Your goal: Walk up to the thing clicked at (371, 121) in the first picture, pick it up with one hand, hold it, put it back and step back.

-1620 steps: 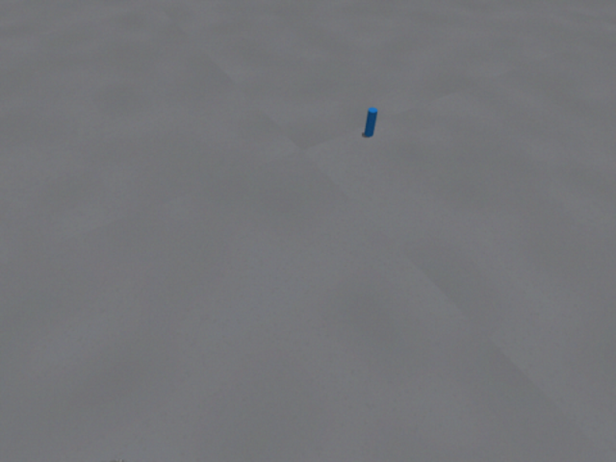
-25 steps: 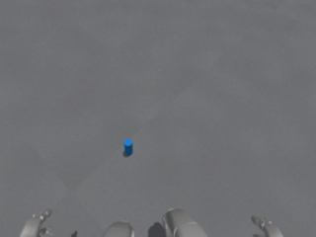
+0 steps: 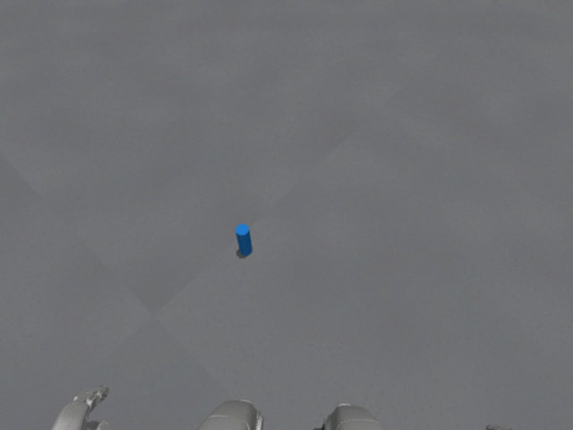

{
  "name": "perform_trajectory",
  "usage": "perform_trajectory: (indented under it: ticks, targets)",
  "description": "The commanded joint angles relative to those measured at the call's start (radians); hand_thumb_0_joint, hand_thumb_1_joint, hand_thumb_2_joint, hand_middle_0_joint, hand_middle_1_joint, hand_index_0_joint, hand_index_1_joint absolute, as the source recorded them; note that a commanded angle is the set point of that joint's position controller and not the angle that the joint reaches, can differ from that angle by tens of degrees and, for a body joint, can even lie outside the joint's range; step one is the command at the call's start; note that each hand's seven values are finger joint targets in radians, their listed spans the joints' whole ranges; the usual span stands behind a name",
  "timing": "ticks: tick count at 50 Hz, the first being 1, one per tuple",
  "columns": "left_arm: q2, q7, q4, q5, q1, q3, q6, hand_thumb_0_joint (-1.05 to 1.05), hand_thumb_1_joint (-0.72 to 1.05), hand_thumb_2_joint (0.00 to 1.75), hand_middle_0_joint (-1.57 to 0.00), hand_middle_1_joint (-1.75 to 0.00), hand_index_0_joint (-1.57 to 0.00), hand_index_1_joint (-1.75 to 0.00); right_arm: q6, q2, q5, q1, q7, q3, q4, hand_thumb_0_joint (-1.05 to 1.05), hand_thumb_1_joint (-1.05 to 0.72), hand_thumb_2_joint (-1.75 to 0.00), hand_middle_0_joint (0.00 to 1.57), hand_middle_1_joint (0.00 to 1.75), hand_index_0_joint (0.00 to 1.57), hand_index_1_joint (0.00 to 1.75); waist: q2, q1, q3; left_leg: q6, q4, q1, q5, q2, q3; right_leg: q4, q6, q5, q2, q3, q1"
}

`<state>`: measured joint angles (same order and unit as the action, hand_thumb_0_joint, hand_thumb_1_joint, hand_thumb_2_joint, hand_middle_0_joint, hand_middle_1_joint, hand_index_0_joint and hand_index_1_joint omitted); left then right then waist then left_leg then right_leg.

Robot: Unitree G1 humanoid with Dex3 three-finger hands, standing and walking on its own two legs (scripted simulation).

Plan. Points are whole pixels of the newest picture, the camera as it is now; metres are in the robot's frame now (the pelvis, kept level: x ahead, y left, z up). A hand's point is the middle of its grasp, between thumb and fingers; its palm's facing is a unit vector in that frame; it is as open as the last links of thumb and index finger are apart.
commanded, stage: step back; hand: left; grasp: from the side
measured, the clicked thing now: (244, 240) +0.78 +0.17 -0.68
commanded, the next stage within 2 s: stand in 1.62 s
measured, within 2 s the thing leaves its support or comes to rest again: neither
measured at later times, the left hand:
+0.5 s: hand out of the picture -0.12 +0.23 -0.15, palm faces -0.03 -0.92 -0.40, open 7.4 cm
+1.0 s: hand out of the picture -0.23 +0.20 -0.14, palm faces +0.08 -0.92 -0.38, open 7.4 cm
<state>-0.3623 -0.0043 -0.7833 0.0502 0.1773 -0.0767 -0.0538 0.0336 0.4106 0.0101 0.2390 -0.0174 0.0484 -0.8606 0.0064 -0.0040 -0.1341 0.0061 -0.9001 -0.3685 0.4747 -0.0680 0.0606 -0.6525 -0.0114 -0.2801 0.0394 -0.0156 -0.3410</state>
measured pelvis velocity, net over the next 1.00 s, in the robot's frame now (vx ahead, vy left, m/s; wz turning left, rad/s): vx -0.27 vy -0.07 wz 0.05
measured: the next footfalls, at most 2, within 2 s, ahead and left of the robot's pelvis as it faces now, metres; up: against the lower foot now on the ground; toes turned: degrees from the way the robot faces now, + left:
left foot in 0.04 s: +0.02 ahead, +0.11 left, +0.00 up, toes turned +0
right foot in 0.42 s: -0.19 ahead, -0.16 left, +0.00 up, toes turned +3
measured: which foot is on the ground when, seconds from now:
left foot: up 0.00-0.02, down 0.04-0.44, up 0.46-0.68, down 0.70-1.00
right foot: down 0.00-0.06, up 0.08-0.40, down 0.42-1.00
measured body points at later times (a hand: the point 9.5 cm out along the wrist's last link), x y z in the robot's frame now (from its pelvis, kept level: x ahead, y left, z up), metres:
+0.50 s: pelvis -0.19 -0.05 -0.01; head -0.14 -0.05 +0.44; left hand -0.12 +0.27 -0.12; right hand -0.06 -0.38 -0.11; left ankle -0.07 +0.10 -0.69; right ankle -0.21 -0.17 -0.72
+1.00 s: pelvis -0.27 -0.07 +0.01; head -0.27 -0.07 +0.46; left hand -0.24 +0.25 -0.11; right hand -0.16 -0.36 -0.12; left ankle -0.26 +0.07 -0.70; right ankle -0.24 -0.18 -0.72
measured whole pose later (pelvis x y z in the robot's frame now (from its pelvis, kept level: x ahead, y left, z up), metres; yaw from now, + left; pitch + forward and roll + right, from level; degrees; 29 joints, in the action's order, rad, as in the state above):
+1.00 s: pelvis -0.27 -0.07 +0.01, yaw +3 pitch -3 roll +0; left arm -0.36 0.02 -0.98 0.04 0.24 -0.07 0.01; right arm 0.01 0.35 0.03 0.20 0.02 0.04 -0.98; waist 0.01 -0.04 -0.03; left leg 0.00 -0.76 -0.33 0.44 -0.03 0.07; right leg -0.60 0.04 -0.31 0.00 0.02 -0.26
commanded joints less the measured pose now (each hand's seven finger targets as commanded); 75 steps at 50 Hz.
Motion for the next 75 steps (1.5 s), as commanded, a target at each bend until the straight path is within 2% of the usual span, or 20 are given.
perform_trajectory:
  ticks: [1,4,5,8,15,20,22,23,26,30,34,37,43,47,57,59,61,65,67,75]
  targets:
    - [-0.237,-0.017,0.101,-0.026,-0.045,-0.057,0.004,0.0,0.9,0.9,-0.2,-0.3,-0.2,-0.3,-0.045,0.141,0.012,0.062,-0.015,0.054,0.054,0.0,-0.9,-0.9,0.2,0.3,0.2,0.3,-0.156,0.001,0.184,-0.02,0.508,0.088,-0.268,0.027,-0.088,-0.021,0.15,0.362,0.147,-0.139,0.22]
    - [-0.211,-0.027,0.121,-0.036,-0.083,-0.06,-0.005,0.0,0.9,0.9,-0.2,-0.3,-0.2,-0.3,-0.051,0.375,0.026,0.004,-0.011,0.102,0.095,0.0,-0.9,-0.9,0.2,0.3,0.2,0.3,0.22,0.045,0.167,-0.31,0.565,0.071,-0.601,0.492,0.552,-0.436,0.026,-0.392,-0.106,-0.113,-0.104]
    - [-0.228,-0.03,0.106,-0.03,-0.112,-0.068,-0.008,0.0,0.9,0.9,-0.2,-0.3,-0.2,-0.3,-0.057,0.335,0.028,-0.009,-0.017,0.101,0.082,0.0,-0.9,-0.9,0.2,0.3,0.2,0.3,0.121,0.038,0.143,-0.313,0.545,0.031,-0.62,0.471,0.498,-0.569,0.031,-0.36,-0.109,-0.202,-0.093]
    - [-0.217,-0.024,0.055,-0.045,0.005,-0.065,-0.012,0.0,0.9,0.9,-0.2,-0.3,-0.2,-0.3,-0.054,0.245,0.026,-0.107,-0.031,0.066,0.096,0.0,-0.9,-0.9,0.2,0.3,0.2,0.3,0.089,-0.038,0.134,-0.239,0.466,0.066,-0.663,0.34,0.221,-0.694,0.033,-0.236,-0.13,-0.202,-0.138]
    - [-0.207,0.001,0.056,-0.025,0.004,-0.059,-0.001,0.0,0.9,0.9,-0.2,-0.3,-0.2,-0.3,-0.036,0.258,0.034,-0.058,-0.027,0.083,0.121,0.0,-0.9,-0.9,0.2,0.3,0.2,0.3,0.184,0.024,0.184,-0.255,0.463,0.235,-0.447,0.359,0.231,-0.269,-0.01,-0.249,-0.05,-0.099,-0.103]
    - [-0.217,0.01,-0.056,-0.015,0.191,-0.074,0.011,0.0,0.9,0.9,-0.2,-0.3,-0.2,-0.3,0.001,0.236,0.021,-0.101,-0.015,0.067,0.126,0.0,-0.9,-0.9,0.2,0.3,0.2,0.3,0.125,-0.033,0.213,-0.109,0.343,-0.054,-0.129,0.219,0.097,0.214,0.058,-0.089,-0.051,-0.014,0.231]
    - [-0.414,0.004,0.02,0.006,0.068,-0.118,0.011,0.0,0.9,0.9,-0.2,-0.3,-0.2,-0.3,-0.007,0.154,0.011,-0.152,-0.031,0.057,0.168,0.0,-0.9,-0.9,0.2,0.3,0.2,0.3,-0.31,-0.085,0.112,0.006,-0.103,-0.229,0.129,-0.026,0.031,0.39,0.297,-0.209,0.383,-0.566,-0.056]
    - [-0.409,-0.006,0.049,-0.003,-0.006,-0.114,0.022,0.0,0.9,0.9,-0.2,-0.3,-0.2,-0.3,-0.006,0.2,0.008,-0.163,-0.034,0.073,0.163,0.0,-0.9,-0.9,0.2,0.3,0.2,0.3,-0.233,-0.054,0.047,0.014,-0.257,-0.169,0.106,0.031,0.133,0.411,0.333,-0.173,0.427,-0.587,-0.205]
    - [-0.278,-0.017,0.053,0.005,-0.114,-0.072,0.039,0.0,0.9,0.9,-0.2,-0.3,-0.2,-0.3,-0.016,0.169,-0.003,-0.059,-0.025,0.053,0.096,0.0,-0.9,-0.9,0.2,0.3,0.2,0.3,-0.135,0.032,0.071,0.002,-0.317,-0.111,-0.018,-0.034,0.075,0.208,0.21,0.201,0.196,-0.196,-0.104]
    - [-0.28,-0.017,0.025,0.011,0.012,-0.073,0.053,0.0,0.9,0.9,-0.2,-0.3,-0.2,-0.3,-0.031,0.161,0.012,-0.081,-0.007,0.047,0.087,0.0,-0.9,-0.9,0.2,0.3,0.2,0.3,-0.188,-0.056,0.132,0.008,0.006,-0.159,0.028,0.02,-0.011,0.177,0.199,0.074,0.183,-0.214,0.195]
    - [-0.273,-0.006,0.011,-0.014,-0.01,-0.054,0.042,0.0,0.9,0.9,-0.2,-0.3,-0.2,-0.3,-0.055,0.137,0.021,0.007,-0.004,0.058,0.008,0.0,-0.9,-0.9,0.2,0.3,0.2,0.3,-0.159,-0.003,0.161,-0.029,0.538,0.186,-0.121,0.03,-0.073,0.072,0.16,0.051,0.183,-0.178,0.087]
    - [-0.237,-0.01,-0.025,-0.033,-0.025,-0.043,0.043,0.0,0.9,0.9,-0.2,-0.3,-0.2,-0.3,-0.068,0.322,0.027,-0.062,0.002,0.087,0.013,0.0,-0.9,-0.9,0.2,0.3,0.2,0.3,0.16,0.014,0.112,-0.27,0.668,0.06,0.207,0.429,0.504,-0.22,0.022,-0.329,0.026,-0.035,-0.102]
    - [-0.201,0.017,-0.135,-0.03,0.083,-0.046,0.073,0.0,0.9,0.9,-0.2,-0.3,-0.2,-0.3,-0.06,0.196,0.026,-0.163,0.017,0.049,-0.01,0.0,-0.9,-0.9,0.2,0.3,0.2,0.3,0.133,-0.055,0.082,-0.104,0.564,-0.1,0.207,0.218,0.157,0.111,0.044,-0.096,-0.043,0.047,0.22]
    - [-0.326,0.0,-0.122,-0.002,0.002,-0.067,0.099,0.0,0.9,0.9,-0.2,-0.3,-0.2,-0.3,-0.04,0.151,0.022,-0.112,0.015,0.049,-0.032,0.0,-0.9,-0.9,0.2,0.3,0.2,0.3,-0.141,-0.039,-0.01,-0.005,0.071,-0.107,0.066,0.046,0.043,0.49,0.208,-0.69,0.315,-0.527,-0.014]
    - [-0.227,0.011,-0.129,-0.016,-0.044,-0.024,0.088,0.0,0.9,0.9,-0.2,-0.3,-0.2,-0.3,-0.075,0.129,0.027,-0.013,0.023,0.058,-0.099,0.0,-0.9,-0.9,0.2,0.3,0.2,0.3,-0.098,0.013,0.099,-0.022,0.483,0.251,-0.181,0.058,-0.044,0.233,0.113,-0.12,0.133,-0.105,-0.034]
    - [-0.142,0.015,-0.128,-0.039,-0.041,0.003,0.085,0.0,0.9,0.9,-0.2,-0.3,-0.2,-0.3,-0.088,0.205,0.034,-0.035,0.014,0.069,-0.087,0.0,-0.9,-0.9,0.2,0.3,0.2,0.3,0.136,0.015,0.139,-0.116,0.643,0.268,0.02,0.31,0.353,-0.003,0.028,-0.129,-0.012,0.025,-0.13]
    - [-0.205,0.007,-0.142,-0.037,-0.046,-0.016,0.087,0.0,0.9,0.9,-0.2,-0.3,-0.2,-0.3,-0.086,0.232,0.024,-0.101,0.017,0.07,-0.075,0.0,-0.9,-0.9,0.2,0.3,0.2,0.3,0.079,-0.004,0.099,-0.214,0.623,0.145,-0.005,0.372,0.343,-0.068,0.035,-0.207,-0.006,-0.001,-0.026]
    - [-0.185,-0.003,-0.195,-0.037,0.014,-0.012,0.114,0.0,0.9,0.9,-0.2,-0.3,-0.2,-0.3,-0.078,0.161,0.009,-0.16,0.016,0.04,-0.083,0.0,-0.9,-0.9,0.2,0.3,0.2,0.3,0.131,-0.048,0.151,-0.082,0.429,0.12,-0.529,0.238,0.093,0.253,0.047,0.123,0.013,-0.015,0.221]
    - [-0.267,-0.005,-0.197,-0.035,-0.004,-0.025,0.116,0.0,0.9,0.9,-0.2,-0.3,-0.2,-0.3,-0.071,0.137,0.0,-0.118,0.012,0.034,-0.082,0.0,-0.9,-0.9,0.2,0.3,0.2,0.3,0.01,-0.015,0.173,-0.03,0.355,0.068,-0.358,0.13,0.008,0.215,0.106,0.201,0.113,-0.17,0.256]
    - [-0.215,-0.01,-0.184,-0.043,-0.111,-0.003,0.107,0.0,0.9,0.9,-0.2,-0.3,-0.2,-0.3,-0.083,0.16,0.008,-0.125,0.008,0.04,-0.137,0.0,-0.9,-0.9,0.2,0.3,0.2,0.3,-0.011,-0.001,0.165,-0.078,0.435,0.177,-0.543,0.196,0.064,0.112,0.069,0.312,0.055,-0.044,0.177]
